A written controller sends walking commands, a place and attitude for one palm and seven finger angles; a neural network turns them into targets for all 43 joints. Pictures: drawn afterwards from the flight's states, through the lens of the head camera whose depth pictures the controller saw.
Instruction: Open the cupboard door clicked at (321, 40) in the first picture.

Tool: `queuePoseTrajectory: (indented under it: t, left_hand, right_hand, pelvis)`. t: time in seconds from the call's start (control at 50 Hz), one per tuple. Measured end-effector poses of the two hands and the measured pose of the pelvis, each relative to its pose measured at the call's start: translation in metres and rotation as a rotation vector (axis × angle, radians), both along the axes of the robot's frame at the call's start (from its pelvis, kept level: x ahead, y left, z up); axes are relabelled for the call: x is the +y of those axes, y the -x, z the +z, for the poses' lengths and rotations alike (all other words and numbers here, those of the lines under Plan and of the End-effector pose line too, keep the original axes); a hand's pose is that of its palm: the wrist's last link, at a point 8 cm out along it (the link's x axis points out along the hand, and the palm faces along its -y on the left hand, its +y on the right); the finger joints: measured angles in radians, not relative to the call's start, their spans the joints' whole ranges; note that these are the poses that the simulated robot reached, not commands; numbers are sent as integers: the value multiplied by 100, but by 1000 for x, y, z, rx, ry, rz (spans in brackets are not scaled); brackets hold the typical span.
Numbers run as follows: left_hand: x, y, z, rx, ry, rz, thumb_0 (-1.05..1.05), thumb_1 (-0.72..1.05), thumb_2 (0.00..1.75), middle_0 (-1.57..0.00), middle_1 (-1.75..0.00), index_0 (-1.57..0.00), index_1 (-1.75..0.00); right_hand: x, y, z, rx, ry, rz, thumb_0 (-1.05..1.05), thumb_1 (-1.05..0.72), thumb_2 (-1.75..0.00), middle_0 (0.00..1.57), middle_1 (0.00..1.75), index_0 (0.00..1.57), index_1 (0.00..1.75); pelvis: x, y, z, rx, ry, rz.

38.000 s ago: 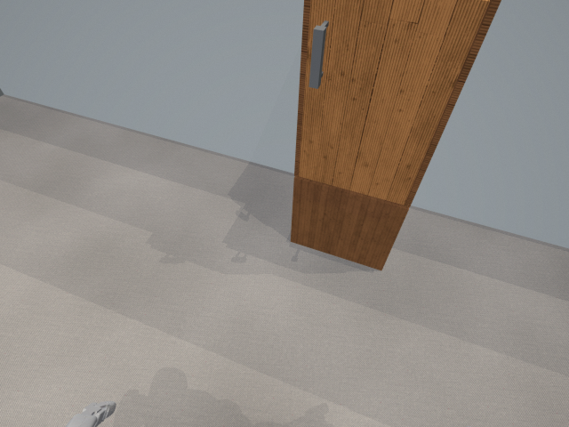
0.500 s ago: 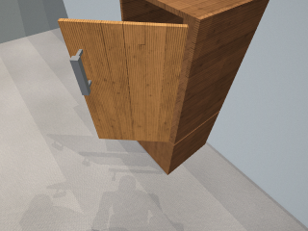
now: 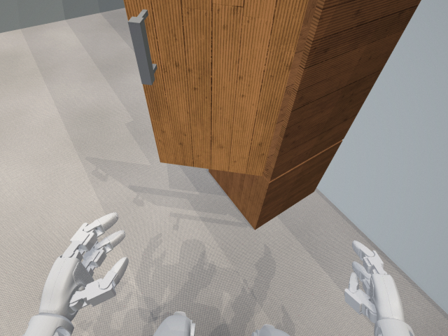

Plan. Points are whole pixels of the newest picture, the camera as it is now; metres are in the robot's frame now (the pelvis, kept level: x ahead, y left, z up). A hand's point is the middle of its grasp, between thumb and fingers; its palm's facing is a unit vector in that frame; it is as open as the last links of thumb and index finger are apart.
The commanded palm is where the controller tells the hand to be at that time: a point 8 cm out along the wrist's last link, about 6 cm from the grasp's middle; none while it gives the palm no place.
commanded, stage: raise the hand with hooked fingers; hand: left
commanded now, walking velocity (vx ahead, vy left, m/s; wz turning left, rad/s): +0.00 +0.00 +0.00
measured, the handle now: (146, 48) +0.64 +0.24 +0.16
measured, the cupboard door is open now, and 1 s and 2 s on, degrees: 48 48 48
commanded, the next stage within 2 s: move the hooked fingers beside the handle in 1.64 s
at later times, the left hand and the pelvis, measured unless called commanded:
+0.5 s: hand (78, 212) +0.27 +0.25 +0.10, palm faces +0.02 -1.00 -0.08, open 11.8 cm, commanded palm +0.24 +0.30 +0.11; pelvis +0.02 +0.02 +0.02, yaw +0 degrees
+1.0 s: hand (54, 164) +0.31 +0.28 +0.16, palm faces +0.00 -1.00 -0.05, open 13.9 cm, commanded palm +0.28 +0.33 +0.17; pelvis +0.03 +0.02 +0.05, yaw +0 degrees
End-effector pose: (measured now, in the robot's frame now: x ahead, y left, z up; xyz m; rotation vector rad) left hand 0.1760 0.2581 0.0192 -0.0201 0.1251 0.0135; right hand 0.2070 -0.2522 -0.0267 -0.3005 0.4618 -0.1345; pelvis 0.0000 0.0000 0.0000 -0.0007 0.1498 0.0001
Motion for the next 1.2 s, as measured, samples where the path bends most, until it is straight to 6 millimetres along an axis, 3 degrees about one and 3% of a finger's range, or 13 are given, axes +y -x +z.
queuePoseTrajectory:
  t: [0.08, 0.16, 0.26, 0.32, 0.4, 0.48, 0.62, 0.76, 0.84, 0.94, 1.1, 1.2]
  left_hand:
    - [12, -1, 27, -139, -55, 57, 2, 47, 71, -23, -58, -23, -58]
    - [6, -30, 57, -240, -92, -51, 2, 38, 67, -23, -64, -24, -64]
    - [3, -66, 56, -82, -72, -168, 1, 26, 62, -24, -71, -25, -71]
    - [13, -70, 58, -14, -46, -119, 1, 19, 59, -25, -76, -25, -76]
    - [32, -66, 75, -75, -71, -8, 1, 10, 55, -26, -82, -26, -82]
    - [43, -66, 88, -143, -103, 16, 1, 1, 51, -26, -88, -26, -88]
    - [45, -85, 88, -85, -78, -77, 0, -16, 44, -27, -98, -28, -98]
    - [65, -98, 124, -187, -74, -8, 0, -32, 37, -29, -109, -29, -109]
    - [71, -103, 132, -157, -71, -8, 0, -40, 34, -29, -114, -29, -114]
    - [72, -109, 133, -98, -70, -35, -1, -46, 31, -29, -118, -30, -117]
    - [84, -121, 164, -185, -78, 4, -1, -49, 30, -30, -120, -30, -119]
    - [84, -131, 172, -153, -74, -24, -1, -50, 30, -30, -120, -30, -120]
  right_hand:
    - [15, 6, -13, 37, 4, 33, 1, -91, -89, 20, 30, 20, 30]
    - [34, 23, -28, 97, -40, 42, 1, -90, -89, 20, 30, 20, 30]
    - [47, 54, -36, 172, -113, -29, 1, -90, -89, 20, 30, 20, 30]
    - [46, 68, -34, 202, -128, -74, 1, -90, -89, 21, 30, 20, 30]
    - [40, 76, -30, 233, -105, -84, 1, -90, -89, 21, 30, 20, 30]
    - [32, 70, -28, 249, -63, -58, 1, -90, -89, 20, 30, 20, 30]
    - [27, 40, -10, 178, -28, -63, 1, -90, -89, 20, 30, 20, 30]
    - [36, 9, 12, 85, -45, -27, 1, -90, -89, 20, 30, 20, 30]
    - [43, -1, 14, 77, -64, -2, 1, -90, -89, 20, 30, 20, 30]
    - [46, -2, 12, 98, -77, 5, 1, -90, -89, 20, 30, 20, 30]
    - [40, 13, 7, 155, -75, -13, 1, -90, -89, 20, 30, 20, 30]
    - [29, 23, 5, 175, -75, -42, 1, -90, -89, 20, 30, 20, 30]
  pelvis:
    - [2, 3, -4, -10, 25, 21]
    - [5, 5, -2, -19, 40, 32]
    - [11, 2, 9, -19, 32, 8]
    - [15, -4, 17, -18, 22, -11]
    - [19, -11, 22, -22, 19, -15]
    - [22, -15, 24, -26, 23, -2]
    - [24, -22, 30, -42, 26, 1]
    - [22, -32, 38, -71, 24, -1]
    - [22, -34, 41, -82, 24, 4]
    - [20, -34, 45, -92, 21, 4]
    - [14, -33, 49, -114, 18, 4]
    - [12, -33, 52, -116, 15, 0]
